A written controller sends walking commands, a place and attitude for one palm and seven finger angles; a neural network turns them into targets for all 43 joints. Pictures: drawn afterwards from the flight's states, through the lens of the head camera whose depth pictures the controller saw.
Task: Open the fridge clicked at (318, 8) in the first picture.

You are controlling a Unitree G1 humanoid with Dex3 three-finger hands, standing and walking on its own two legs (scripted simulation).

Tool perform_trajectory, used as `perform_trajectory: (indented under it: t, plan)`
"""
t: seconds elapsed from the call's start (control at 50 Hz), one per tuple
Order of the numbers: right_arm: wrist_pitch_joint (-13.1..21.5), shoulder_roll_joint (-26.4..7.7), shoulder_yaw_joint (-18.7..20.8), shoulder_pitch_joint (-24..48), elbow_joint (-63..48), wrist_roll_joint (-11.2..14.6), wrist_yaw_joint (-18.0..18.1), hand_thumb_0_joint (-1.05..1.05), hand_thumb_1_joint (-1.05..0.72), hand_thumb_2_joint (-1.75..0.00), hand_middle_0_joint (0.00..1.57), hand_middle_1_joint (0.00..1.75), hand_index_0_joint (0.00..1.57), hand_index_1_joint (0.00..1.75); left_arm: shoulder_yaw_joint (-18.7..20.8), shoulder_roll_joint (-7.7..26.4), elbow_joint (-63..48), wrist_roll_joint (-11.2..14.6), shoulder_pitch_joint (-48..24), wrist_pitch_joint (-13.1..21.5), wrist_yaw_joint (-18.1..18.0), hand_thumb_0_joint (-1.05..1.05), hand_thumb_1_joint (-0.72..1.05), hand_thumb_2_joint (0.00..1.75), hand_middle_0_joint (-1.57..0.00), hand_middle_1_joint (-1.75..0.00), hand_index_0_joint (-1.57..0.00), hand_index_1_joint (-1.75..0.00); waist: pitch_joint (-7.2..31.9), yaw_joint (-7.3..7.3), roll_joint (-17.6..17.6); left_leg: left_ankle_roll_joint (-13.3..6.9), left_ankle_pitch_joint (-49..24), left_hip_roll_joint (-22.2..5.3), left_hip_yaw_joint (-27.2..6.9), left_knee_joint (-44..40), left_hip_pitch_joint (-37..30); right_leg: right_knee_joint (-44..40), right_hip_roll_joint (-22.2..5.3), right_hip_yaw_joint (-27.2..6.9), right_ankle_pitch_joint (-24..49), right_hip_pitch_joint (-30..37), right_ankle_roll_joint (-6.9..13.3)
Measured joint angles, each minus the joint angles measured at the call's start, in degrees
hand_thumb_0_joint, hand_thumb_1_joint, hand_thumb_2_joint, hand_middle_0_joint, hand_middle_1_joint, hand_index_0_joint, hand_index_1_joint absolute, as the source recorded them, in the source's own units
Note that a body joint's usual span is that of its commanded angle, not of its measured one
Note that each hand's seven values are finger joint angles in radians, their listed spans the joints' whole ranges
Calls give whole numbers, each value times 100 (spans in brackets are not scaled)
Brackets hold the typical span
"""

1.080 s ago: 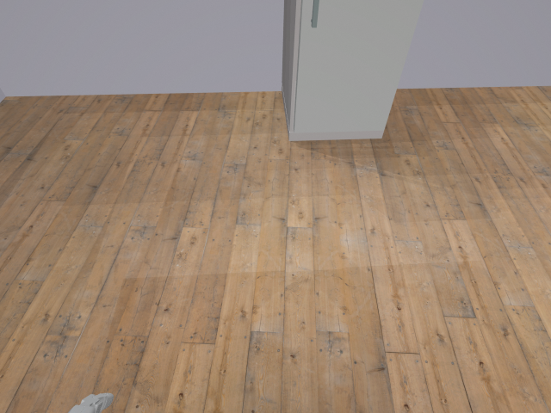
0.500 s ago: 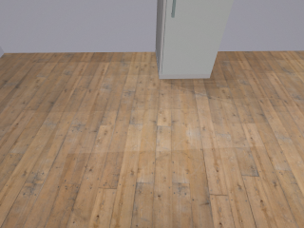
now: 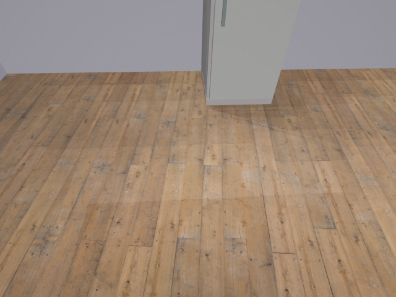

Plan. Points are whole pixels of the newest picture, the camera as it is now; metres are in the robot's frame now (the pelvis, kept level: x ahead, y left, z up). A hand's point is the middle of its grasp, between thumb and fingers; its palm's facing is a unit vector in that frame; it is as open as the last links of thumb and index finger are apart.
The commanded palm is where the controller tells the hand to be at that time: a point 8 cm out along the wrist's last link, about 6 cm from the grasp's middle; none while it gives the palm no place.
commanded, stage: look at it before walking up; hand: left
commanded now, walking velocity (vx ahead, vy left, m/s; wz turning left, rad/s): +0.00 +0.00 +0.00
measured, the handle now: out of the picture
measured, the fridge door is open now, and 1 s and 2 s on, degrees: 0 0 0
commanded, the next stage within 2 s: walk to a spot facing it in 0.36 s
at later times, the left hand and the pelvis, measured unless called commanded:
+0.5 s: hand out of the picture +0.07 +0.25 -0.16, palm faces -0.03 -0.94 -0.33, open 7.4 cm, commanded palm none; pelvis +0.00 +0.00 +0.00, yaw +0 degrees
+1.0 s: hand out of the picture +0.09 +0.14 -0.17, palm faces -0.11 -0.98 -0.18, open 7.4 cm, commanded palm none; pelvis +0.11 -0.04 -0.01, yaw -12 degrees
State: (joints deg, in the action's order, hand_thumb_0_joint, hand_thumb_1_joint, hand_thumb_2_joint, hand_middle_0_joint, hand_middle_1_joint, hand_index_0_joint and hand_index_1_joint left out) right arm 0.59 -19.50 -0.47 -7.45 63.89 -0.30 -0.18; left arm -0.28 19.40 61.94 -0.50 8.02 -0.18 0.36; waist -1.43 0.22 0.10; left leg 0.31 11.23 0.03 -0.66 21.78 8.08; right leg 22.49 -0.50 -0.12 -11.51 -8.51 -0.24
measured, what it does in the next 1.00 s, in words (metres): walks ahead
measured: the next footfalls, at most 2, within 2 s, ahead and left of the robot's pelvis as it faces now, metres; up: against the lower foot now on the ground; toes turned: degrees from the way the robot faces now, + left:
left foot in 1.26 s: +0.41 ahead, +0.05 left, +0.00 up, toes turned -9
right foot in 1.90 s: +0.56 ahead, -0.23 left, +0.00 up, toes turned -38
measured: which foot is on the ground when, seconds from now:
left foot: down 0.00-0.82, up 0.84-1.00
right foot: down 0.00-1.00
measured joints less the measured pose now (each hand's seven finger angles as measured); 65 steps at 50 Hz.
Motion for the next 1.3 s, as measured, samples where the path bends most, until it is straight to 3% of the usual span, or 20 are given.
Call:
perform_trajectory:
  t: [0.52,0.68,0.78,0.82,0.86,0.9,0.96,1.08,1.2,1.26,1.3]
  plan:
    - [-12,9,0,41,35,-8,14,1,-91,-90,20,30,20,30,-1,-10,78,-1,93,0,-25,1,90,90,-20,-30,-20,-30,-12,-36,4,9,-8,-26,26,-31,15,-79,25,-26,45,-7,-2]
    - [-61,368,59,-438,-159,-77,-7,1,-91,-90,20,29,20,30,101,-353,-81,-63,768,-179,117,1,90,90,-20,-30,-20,-30,263,-110,-14,-30,581,-187,375,566,135,856,178,-305,-980,-405,137]
    - [60,562,155,-778,-220,-71,7,1,-91,-90,20,30,20,30,194,-636,-130,-74,1099,-180,211,1,90,90,-20,-30,-20,-30,108,-85,-46,103,952,-351,753,717,-105,1723,31,166,-1378,-847,115]
    - [64,566,178,-931,-203,-67,17,1,-91,-90,20,30,20,30,215,-738,-204,-88,1140,-60,231,1,90,90,-20,-30,-20,-30,11,-51,-160,135,1247,-505,768,1193,-1,1292,51,350,-888,-736,170]
    - [-28,589,184,-1009,-93,-54,17,1,-91,-90,20,30,20,30,232,-830,-247,-74,1148,127,155,1,90,90,-20,-30,-20,-30,-52,-80,-244,94,1646,-552,561,2514,515,1425,149,450,-773,-716,301]
    - [-78,631,191,-1005,3,-57,-5,1,-91,-90,20,29,20,30,232,-915,-269,-44,1252,250,70,1,90,90,-20,-30,-20,-30,-57,-160,-231,45,1495,-487,439,3559,1026,1222,219,436,-865,-489,368]
    - [-59,688,230,-832,-53,-83,-40,1,-91,-90,20,29,20,30,209,-1032,-204,-50,1498,301,5,1,90,90,-20,-30,-20,-30,-14,-219,-138,83,994,-486,477,4154,1680,634,281,255,-721,-99,367]
    - [18,795,316,-286,-482,-71,-97,1,-91,-90,20,29,20,30,146,-1255,77,-81,1848,336,-28,1,90,90,-20,-30,-20,-30,24,-149,-91,240,166,-639,446,3678,2551,-250,331,-103,-548,540,309]
    - [78,932,296,114,-706,-39,-157,1,-91,-90,20,29,20,30,187,-1238,167,-103,1893,353,-94,1,90,90,-20,-30,-20,-30,-56,-290,-58,163,-81,-621,519,2279,2470,-461,282,-307,-895,1084,120]
    - [205,1003,250,194,-794,-47,-145,1,-91,-90,20,29,20,30,249,-1152,191,-91,1919,339,-106,1,90,90,-20,-30,-20,-30,-76,-325,36,35,-123,-452,619,1407,1925,6,187,-417,-1400,1166,-3]
    - [346,1083,234,225,-824,-96,-91,1,-91,-90,20,29,20,30,312,-1065,238,-42,1807,269,-85,1,90,90,-20,-30,-20,-30,-157,-272,177,-283,-67,-367,781,1618,1819,1517,96,-428,-1787,664,87]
